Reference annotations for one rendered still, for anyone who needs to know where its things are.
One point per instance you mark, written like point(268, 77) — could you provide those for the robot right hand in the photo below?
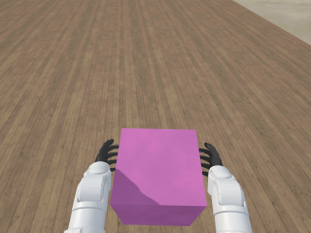
point(214, 158)

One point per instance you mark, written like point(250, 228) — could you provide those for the robot right forearm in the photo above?
point(228, 202)

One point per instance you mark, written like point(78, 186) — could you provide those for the robot left hand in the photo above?
point(103, 154)

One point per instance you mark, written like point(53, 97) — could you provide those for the robot left forearm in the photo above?
point(91, 200)

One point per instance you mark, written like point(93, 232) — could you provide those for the carton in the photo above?
point(158, 177)

